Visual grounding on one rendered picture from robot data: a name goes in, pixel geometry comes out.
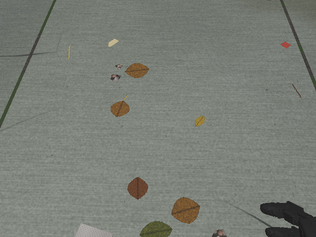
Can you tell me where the right robot hand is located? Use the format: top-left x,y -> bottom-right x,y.
260,200 -> 316,237

